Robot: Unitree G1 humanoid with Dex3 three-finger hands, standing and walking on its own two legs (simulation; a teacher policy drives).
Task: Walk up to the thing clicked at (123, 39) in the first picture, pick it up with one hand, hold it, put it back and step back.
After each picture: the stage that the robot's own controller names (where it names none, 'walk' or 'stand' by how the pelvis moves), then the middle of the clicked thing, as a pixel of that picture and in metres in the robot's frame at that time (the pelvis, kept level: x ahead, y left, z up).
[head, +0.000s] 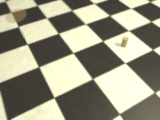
stand; (124, 42) +1.40 -0.49 -0.72
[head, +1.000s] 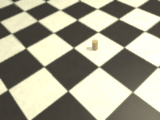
walk; (95, 45) +1.35 -0.04 -0.69
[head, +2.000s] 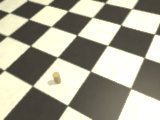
walk; (57, 78) +0.88 +0.32 -0.72
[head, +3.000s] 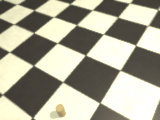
walk; (60, 110) +0.57 +0.26 -0.72
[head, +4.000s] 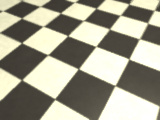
stand; out of the picture +0.43 +0.21 -0.71
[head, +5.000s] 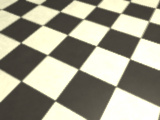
walk; out of the picture +0.39 +0.21 -0.73
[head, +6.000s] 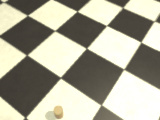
walk; (58, 112) +0.44 +0.15 -0.67
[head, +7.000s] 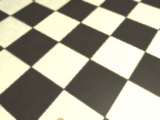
stand; out of the picture +0.40 +0.17 -0.69
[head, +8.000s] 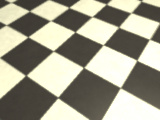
stand; out of the picture +0.40 +0.20 -0.72
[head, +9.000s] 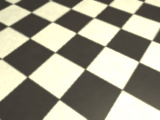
stand; out of the picture +0.38 +0.20 -0.72
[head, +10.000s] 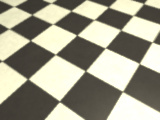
stand; out of the picture +0.38 +0.21 -0.72
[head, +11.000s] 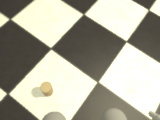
go down; (47, 89) +0.43 +0.18 -0.51
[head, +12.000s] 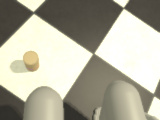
go down; (31, 61) +0.48 +0.19 -0.32
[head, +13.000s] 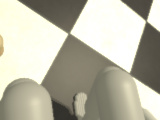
close in; out of the picture +0.47 +0.22 -0.26
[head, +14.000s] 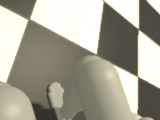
close; out of the picture +0.46 +0.24 -0.24
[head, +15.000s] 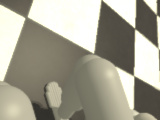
close; out of the picture +0.46 +0.24 -0.24
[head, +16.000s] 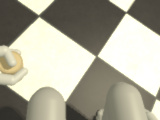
lift; (12, 68) +0.37 +0.23 -0.08
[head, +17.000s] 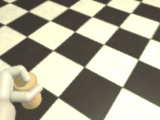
hold; (28, 91) +0.33 +0.18 +0.04
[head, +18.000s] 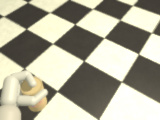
hold; (34, 94) +0.32 +0.17 -0.01
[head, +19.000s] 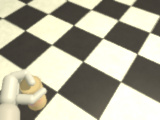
hold; (34, 93) +0.33 +0.17 -0.01
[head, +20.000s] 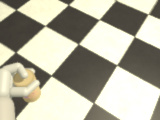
crouch; (28, 86) +0.36 +0.18 -0.05
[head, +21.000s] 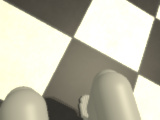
lower; out of the picture +0.52 +0.25 -0.10
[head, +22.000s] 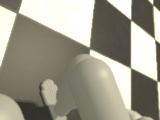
lower; out of the picture +0.47 +0.25 -0.24
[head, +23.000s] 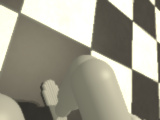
lower; out of the picture +0.47 +0.26 -0.24
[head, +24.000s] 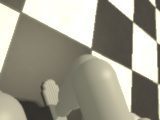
lower; out of the picture +0.47 +0.26 -0.24
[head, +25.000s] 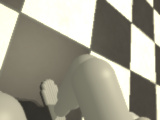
lower; out of the picture +0.47 +0.26 -0.25
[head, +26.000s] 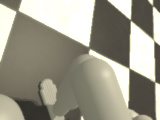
open; out of the picture +0.47 +0.25 -0.25
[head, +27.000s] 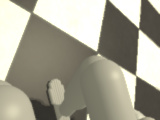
stand; out of the picture +0.47 +0.25 -0.25
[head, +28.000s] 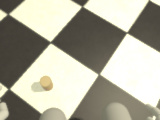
walk; (46, 83) +0.46 +0.18 -0.50
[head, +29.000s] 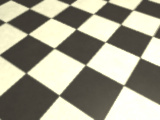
stand; out of the picture +0.40 +0.18 -0.66
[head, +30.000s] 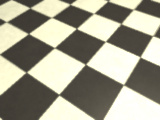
stand; out of the picture +0.40 +0.19 -0.67
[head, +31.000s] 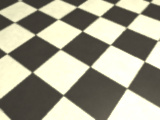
stand; out of the picture +0.41 +0.18 -0.70
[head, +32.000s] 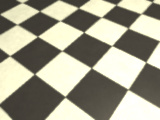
stand; out of the picture +0.40 +0.19 -0.72
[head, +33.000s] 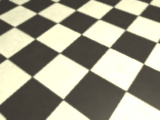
stand; out of the picture +0.39 +0.20 -0.72
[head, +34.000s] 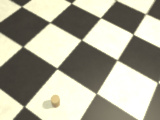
walk; (55, 101) +0.49 +0.14 -0.71
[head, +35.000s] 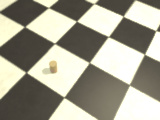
walk; (53, 67) +0.82 +0.23 -0.70
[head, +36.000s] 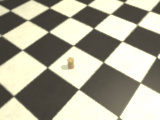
stand; (70, 63) +1.04 +0.16 -0.70
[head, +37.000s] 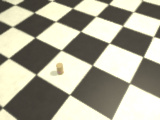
stand; (60, 69) +1.01 +0.20 -0.73
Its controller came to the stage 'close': yes
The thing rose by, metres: 0.71
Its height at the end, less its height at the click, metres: +0.00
